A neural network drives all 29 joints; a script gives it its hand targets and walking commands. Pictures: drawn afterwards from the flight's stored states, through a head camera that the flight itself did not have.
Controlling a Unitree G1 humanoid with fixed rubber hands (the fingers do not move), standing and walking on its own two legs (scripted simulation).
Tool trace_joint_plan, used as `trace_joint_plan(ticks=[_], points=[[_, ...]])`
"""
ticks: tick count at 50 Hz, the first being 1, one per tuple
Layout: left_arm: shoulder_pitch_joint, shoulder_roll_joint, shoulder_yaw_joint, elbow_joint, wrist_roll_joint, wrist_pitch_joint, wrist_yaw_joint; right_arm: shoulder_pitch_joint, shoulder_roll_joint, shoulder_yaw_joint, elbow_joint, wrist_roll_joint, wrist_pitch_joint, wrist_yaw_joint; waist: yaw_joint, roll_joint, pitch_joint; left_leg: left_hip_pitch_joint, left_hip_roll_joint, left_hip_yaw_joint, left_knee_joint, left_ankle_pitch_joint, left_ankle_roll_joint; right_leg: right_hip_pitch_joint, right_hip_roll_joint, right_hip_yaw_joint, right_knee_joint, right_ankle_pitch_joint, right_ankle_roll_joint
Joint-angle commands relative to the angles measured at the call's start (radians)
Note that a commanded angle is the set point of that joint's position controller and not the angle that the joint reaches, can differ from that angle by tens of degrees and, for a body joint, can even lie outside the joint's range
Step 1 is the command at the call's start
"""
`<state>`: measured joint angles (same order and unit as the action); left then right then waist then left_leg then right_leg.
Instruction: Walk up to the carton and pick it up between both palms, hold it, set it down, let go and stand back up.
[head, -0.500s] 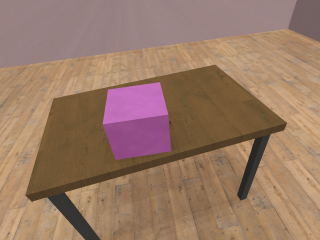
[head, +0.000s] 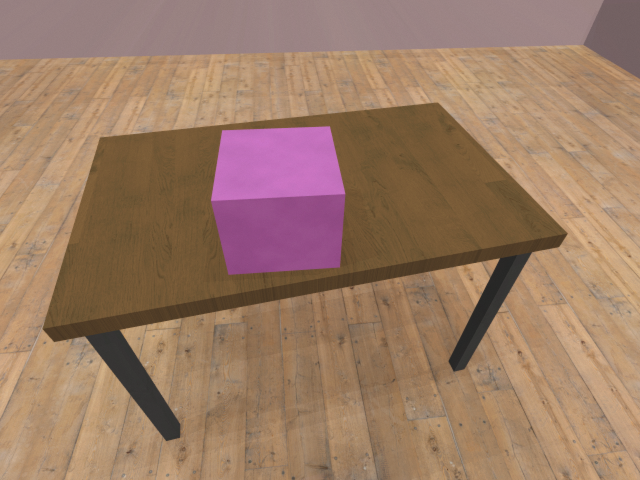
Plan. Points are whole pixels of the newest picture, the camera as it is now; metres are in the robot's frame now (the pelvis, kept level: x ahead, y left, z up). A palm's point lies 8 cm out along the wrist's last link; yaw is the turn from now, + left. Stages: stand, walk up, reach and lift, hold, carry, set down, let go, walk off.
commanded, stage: walk up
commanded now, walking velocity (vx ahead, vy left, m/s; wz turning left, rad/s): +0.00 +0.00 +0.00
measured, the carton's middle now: (280, 198) +0.64 +0.11 -0.02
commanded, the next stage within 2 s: none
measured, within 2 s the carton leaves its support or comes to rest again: neither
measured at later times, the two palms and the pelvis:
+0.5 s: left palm out of the picture +0.00 +0.21 -0.14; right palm out of the picture -0.05 -0.21 -0.15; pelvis +0.02 +0.00 +0.00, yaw -1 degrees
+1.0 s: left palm out of the picture +0.08 +0.21 -0.13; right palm (503, 472) +0.21 -0.25 -0.16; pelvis +0.14 -0.01 -0.01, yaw +1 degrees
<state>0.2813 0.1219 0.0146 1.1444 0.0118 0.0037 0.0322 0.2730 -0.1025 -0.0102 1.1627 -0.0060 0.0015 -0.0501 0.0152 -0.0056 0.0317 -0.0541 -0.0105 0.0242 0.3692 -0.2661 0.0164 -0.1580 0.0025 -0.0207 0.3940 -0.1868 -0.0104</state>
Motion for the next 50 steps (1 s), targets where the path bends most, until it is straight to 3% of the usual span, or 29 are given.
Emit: trace_joint_plan(ticks=[1,15,16,17,18,19,20,22,24,26,28,29,30,31,32,33,34,35,36,37,38,41,44,46,47,49,50], points=[[0.064,0.075,0.011,0.005,-0.002,-0.004,0.007,0.096,-0.082,-0.008,-0.007,-0.001,-0.008,0.004,-0.012,-0.043,0.134,-0.16,0.1,-0.101,-0.106,0.019,0.023,-0.027,-0.076,0.092,-0.092,0.031,-0.005],[0.076,0.062,0.008,0.03,-0.002,-0.007,0.009,0.102,-0.064,-0.001,0.0,-0.003,-0.018,0.006,-0.006,0.021,0.076,-0.158,0.093,-0.093,-0.106,0.028,0.025,0.008,-0.087,0.096,-0.067,0.056,-0.01],[0.107,0.118,0.029,0.018,0.002,-0.002,0.003,0.151,-0.144,-0.028,-0.008,-0.006,-0.012,0.01,-0.022,0.066,-0.028,-0.115,0.114,-0.121,-0.088,-0.491,0.041,-0.027,-0.062,0.044,0.03,-0.462,-0.01],[0.038,0.137,0.037,-0.012,0.015,0.009,-0.003,0.197,-0.184,-0.042,-0.003,-0.013,0.002,0.012,-0.06,0.122,0.083,-0.137,0.17,-0.234,-0.173,-0.714,0.07,-0.21,-0.024,0.02,0.11,-0.562,0.006],[-0.01,0.107,0.032,-0.038,0.022,0.013,-0.012,0.241,-0.216,-0.055,0.014,-0.015,0.008,0.008,-0.085,0.251,0.136,-0.161,0.296,-0.381,-0.325,-0.809,0.109,-0.283,0.031,-0.085,0.323,-0.407,0.032],[-0.028,0.063,0.02,-0.058,0.043,0.007,-0.022,0.221,-0.202,-0.054,0.012,-0.013,0.007,0.008,-0.083,0.266,0.196,-0.19,0.392,-0.441,-0.367,-0.728,0.147,-0.315,-0.042,-0.073,0.421,-0.294,0.031],[-0.049,0.036,0.015,-0.069,0.041,-0.005,-0.027,0.215,-0.158,-0.046,0.009,-0.016,-0.002,0.008,-0.08,0.199,0.229,-0.162,0.386,-0.417,-0.347,-0.564,0.153,-0.357,-0.073,-0.045,0.415,-0.254,0.035],[-0.09,0.035,0.02,-0.087,0.024,-0.03,-0.031,0.225,-0.123,-0.043,0.011,-0.023,-0.015,0.004,-0.077,0.115,0.224,-0.093,0.34,-0.341,-0.303,-0.311,0.144,-0.413,-0.097,-0.027,0.44,-0.223,0.048],[-0.04,0.047,0.029,-0.074,0.014,-0.042,-0.041,0.183,-0.145,-0.047,-0.006,-0.024,-0.025,0.0,-0.044,0.083,0.182,-0.044,0.292,-0.243,-0.251,-0.223,0.122,-0.394,-0.087,-0.044,0.404,-0.225,0.047],[-0.005,0.026,0.024,-0.085,0.004,-0.054,-0.039,0.14,-0.179,-0.055,-0.022,-0.017,-0.034,0.005,-0.011,0.118,0.166,-0.149,0.274,-0.206,-0.196,-0.23,0.11,-0.232,-0.097,-0.039,0.228,-0.221,0.032],[0.097,0.027,0.029,-0.046,-0.007,-0.064,-0.022,0.123,-0.149,-0.051,-0.017,-0.01,-0.036,0.015,0.044,0.093,0.176,-0.333,0.211,-0.149,-0.061,-0.147,0.083,0.067,-0.075,-0.063,0.027,-0.053,0.031],[0.159,0.12,0.066,-0.043,0.002,-0.063,-0.004,0.134,-0.143,-0.056,0.012,0.007,-0.028,0.017,0.099,0.112,0.107,-0.369,0.067,0.003,0.143,-0.113,0.038,0.204,-0.111,-0.035,0.023,0.034,0.053],[0.323,0.222,0.093,-0.01,0.021,-0.066,0.007,0.103,-0.101,-0.045,-0.018,-0.011,-0.03,0.023,0.155,-0.087,0.044,-0.511,0.006,0.072,0.395,-0.191,-0.006,0.307,-0.282,0.19,-0.053,-0.11,0.049],[0.393,0.285,0.102,-0.003,0.004,-0.049,0.016,0.146,-0.088,-0.044,-0.035,-0.031,-0.022,0.024,0.124,-0.208,0.049,-0.587,-0.011,0.052,0.562,-0.288,-0.036,0.249,-0.483,0.509,-0.207,-0.38,0.032],[0.353,0.305,0.106,0.011,0.001,-0.018,0.021,0.172,-0.099,-0.052,-0.056,-0.035,-0.006,0.029,0.103,-0.329,0.101,-0.538,0.052,0.022,0.657,-0.321,-0.022,0.068,-0.55,0.64,-0.283,-0.679,-0.086],[0.278,0.242,0.094,-0.005,0.016,-0.012,0.01,0.094,-0.13,-0.056,-0.101,-0.038,-0.007,0.04,0.085,-0.352,0.178,-0.528,0.061,0.006,0.723,-0.295,-0.021,-0.04,-0.536,0.732,-0.356,-0.727,-0.149],[0.236,0.185,0.079,-0.026,0.016,-0.024,0.0,0.021,-0.143,-0.062,-0.122,-0.048,-0.011,0.051,0.079,-0.285,0.245,-0.551,0.084,-0.014,0.756,-0.241,-0.028,-0.07,-0.489,0.648,-0.36,-0.601,-0.139],[0.074,0.167,0.058,-0.109,0.003,-0.04,0.026,0.004,-0.144,-0.072,-0.111,-0.021,-0.002,0.032,0.025,-0.187,0.311,-0.519,0.083,-0.029,0.773,-0.218,-0.057,-0.114,-0.466,0.373,-0.171,0.523,-0.098],[0.088,0.162,0.056,-0.12,-0.002,-0.059,0.036,0.098,-0.091,-0.064,-0.068,-0.02,0.0,0.034,0.005,-0.126,0.197,-0.467,0.077,-0.044,0.8,-0.198,-0.065,-0.033,-0.428,0.159,-0.017,1.103,-0.092],[0.08,0.161,0.058,-0.121,-0.008,-0.064,0.036,0.172,-0.055,-0.055,-0.048,-0.019,0.007,0.039,-0.021,-0.134,0.137,-0.453,0.064,-0.022,0.824,-0.16,-0.071,-0.003,-0.4,0.071,0.013,1.172,-0.084],[0.078,0.159,0.057,-0.127,-0.013,-0.059,0.033,0.196,-0.048,-0.054,-0.044,-0.021,0.02,0.035,-0.03,-0.112,0.096,-0.425,0.06,-0.002,0.836,-0.119,-0.073,-0.015,-0.383,0.034,0.006,1.105,-0.083],[0.148,0.151,0.051,-0.111,0.013,-0.055,0.024,0.076,-0.104,-0.066,-0.111,-0.019,0.042,0.035,0.002,-0.206,0.029,-0.462,0.054,-0.004,0.773,-0.021,-0.065,0.06,-0.325,0.038,0.016,0.977,-0.087],[0.148,0.173,0.053,-0.114,0.02,-0.053,0.034,0.027,-0.124,-0.069,-0.148,-0.011,0.051,0.051,-0.006,-0.218,-0.019,-0.541,0.05,0.019,0.707,0.022,-0.07,0.154,-0.317,-0.006,0.025,0.928,-0.093],[0.165,0.176,0.057,-0.113,0.023,-0.052,0.036,-0.07,-0.121,-0.061,-0.189,-0.014,0.052,0.057,0.025,-0.233,-0.01,-0.57,0.078,0.023,0.588,0.027,-0.076,0.181,-0.33,0.022,0.032,0.877,-0.113],[0.125,0.192,0.063,-0.125,0.018,-0.04,0.042,-0.094,-0.149,-0.066,-0.209,-0.008,0.054,0.054,0.018,-0.264,0.035,-0.547,0.075,0.02,0.513,-0.035,-0.08,0.16,-0.321,0.032,0.086,1.089,-0.112],[0.133,0.2,0.07,-0.125,0.024,-0.029,0.048,-0.12,-0.16,-0.061,-0.225,0.004,0.044,0.059,0.036,-0.279,0.009,-0.491,0.073,0.028,0.374,-0.041,-0.079,0.187,-0.309,0.031,0.098,1.071,-0.106],[0.081,0.171,0.057,-0.114,0.021,-0.009,0.041,-0.095,-0.119,-0.049,-0.229,0.017,0.018,0.047,-0.029,-0.356,-0.033,-0.369,0.054,0.053,0.267,-0.036,-0.079,0.148,-0.205,-0.067,0.147,0.829,-0.078]])
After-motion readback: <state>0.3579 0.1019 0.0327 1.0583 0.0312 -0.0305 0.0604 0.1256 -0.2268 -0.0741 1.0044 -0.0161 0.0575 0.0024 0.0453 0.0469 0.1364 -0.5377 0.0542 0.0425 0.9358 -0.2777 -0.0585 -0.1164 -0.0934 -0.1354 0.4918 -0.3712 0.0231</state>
